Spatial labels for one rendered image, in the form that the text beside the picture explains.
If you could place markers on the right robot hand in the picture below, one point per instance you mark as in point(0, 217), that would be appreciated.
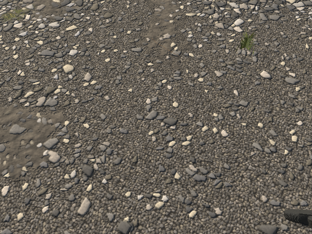
point(304, 217)

